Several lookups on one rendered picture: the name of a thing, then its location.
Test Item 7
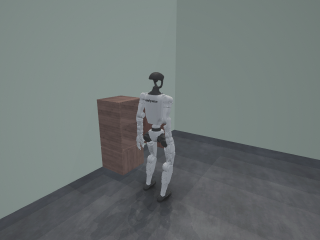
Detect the left robot upper arm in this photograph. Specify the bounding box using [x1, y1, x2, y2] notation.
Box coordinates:
[136, 92, 148, 119]

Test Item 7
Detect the robot left forearm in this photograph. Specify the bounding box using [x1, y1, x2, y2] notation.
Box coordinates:
[136, 116, 144, 136]

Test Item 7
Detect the right robot hand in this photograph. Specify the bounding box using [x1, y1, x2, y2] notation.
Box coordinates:
[165, 144, 175, 162]

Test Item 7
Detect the left robot hand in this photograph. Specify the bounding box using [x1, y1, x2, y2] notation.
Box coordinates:
[136, 135, 145, 150]

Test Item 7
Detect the robot right forearm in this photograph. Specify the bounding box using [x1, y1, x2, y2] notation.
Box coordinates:
[163, 117, 173, 145]

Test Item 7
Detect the right robot upper arm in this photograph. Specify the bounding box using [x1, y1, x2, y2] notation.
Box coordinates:
[161, 94, 173, 124]

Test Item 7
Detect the cupboard door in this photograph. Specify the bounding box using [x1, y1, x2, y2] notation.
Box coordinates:
[142, 108, 166, 149]

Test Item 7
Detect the right robot foot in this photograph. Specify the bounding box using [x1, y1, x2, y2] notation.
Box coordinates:
[157, 191, 172, 203]

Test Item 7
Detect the robot left shin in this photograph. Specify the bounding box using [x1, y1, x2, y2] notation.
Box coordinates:
[146, 155, 156, 185]

